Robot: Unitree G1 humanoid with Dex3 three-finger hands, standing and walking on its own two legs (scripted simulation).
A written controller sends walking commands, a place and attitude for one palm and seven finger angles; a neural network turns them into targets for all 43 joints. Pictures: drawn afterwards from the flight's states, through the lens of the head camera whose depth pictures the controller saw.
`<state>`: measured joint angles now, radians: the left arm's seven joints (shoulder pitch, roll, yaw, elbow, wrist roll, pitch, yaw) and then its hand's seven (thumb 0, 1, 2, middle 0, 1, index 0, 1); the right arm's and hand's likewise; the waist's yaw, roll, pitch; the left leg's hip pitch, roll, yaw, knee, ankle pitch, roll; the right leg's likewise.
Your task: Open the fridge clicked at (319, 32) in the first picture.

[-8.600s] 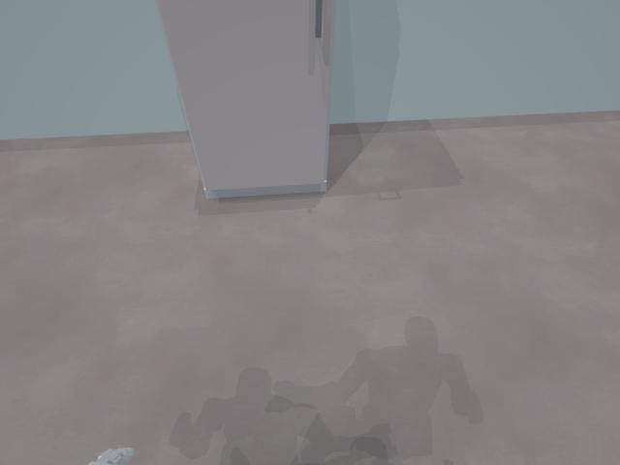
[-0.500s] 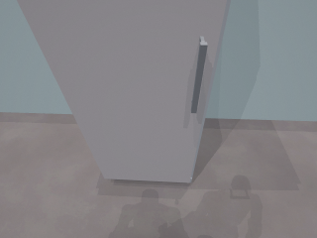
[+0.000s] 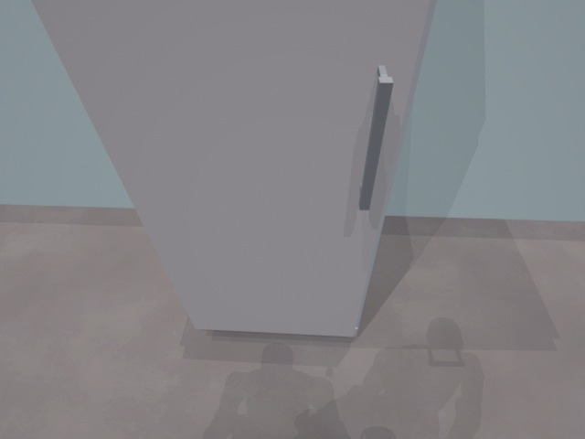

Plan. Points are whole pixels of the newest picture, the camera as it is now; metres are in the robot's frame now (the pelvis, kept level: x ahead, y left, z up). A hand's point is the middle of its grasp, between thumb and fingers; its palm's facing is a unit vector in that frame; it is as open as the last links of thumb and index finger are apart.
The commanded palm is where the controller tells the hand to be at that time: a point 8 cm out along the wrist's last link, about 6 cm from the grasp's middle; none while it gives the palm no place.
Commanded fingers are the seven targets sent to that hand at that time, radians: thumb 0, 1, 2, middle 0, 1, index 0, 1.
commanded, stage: look again from close up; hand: right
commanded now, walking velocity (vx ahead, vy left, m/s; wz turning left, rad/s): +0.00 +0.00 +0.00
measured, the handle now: (372, 145) +0.55 -0.10 +0.12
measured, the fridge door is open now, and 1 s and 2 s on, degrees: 0 0 0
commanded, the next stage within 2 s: none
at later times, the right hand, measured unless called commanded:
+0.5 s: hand out of the picture +0.00 -0.17 -0.18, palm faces +0.01 +0.99 -0.17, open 7.4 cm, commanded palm none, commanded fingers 0.00 -0.90 -0.90 0.20 0.30 0.20 0.30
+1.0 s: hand out of the picture +0.01 -0.18 -0.18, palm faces +0.01 +0.98 -0.18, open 7.4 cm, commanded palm none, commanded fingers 0.00 -0.90 -0.90 0.20 0.30 0.20 0.30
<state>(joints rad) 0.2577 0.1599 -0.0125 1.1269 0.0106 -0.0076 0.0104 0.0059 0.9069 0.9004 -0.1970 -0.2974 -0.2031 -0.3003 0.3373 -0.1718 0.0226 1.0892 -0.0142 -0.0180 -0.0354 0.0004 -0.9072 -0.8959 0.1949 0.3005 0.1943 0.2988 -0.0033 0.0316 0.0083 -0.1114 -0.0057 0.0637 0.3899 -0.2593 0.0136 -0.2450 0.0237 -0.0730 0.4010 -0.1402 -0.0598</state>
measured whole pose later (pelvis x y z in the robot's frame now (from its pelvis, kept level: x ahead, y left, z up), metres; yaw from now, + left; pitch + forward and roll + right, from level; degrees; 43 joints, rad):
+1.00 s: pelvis +0.02 -0.01 +0.00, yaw +0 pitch -1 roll +0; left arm 0.24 0.17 -0.02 1.14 0.01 -0.02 0.02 0.01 0.91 0.90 -0.20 -0.30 -0.20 -0.30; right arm 0.32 -0.18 0.02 1.10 -0.01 -0.02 -0.03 0.00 -0.91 -0.90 0.19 0.30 0.19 0.30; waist -0.01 0.03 0.02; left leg -0.07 0.01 0.05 0.36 -0.28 0.00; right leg -0.21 0.04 -0.08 0.38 -0.17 -0.07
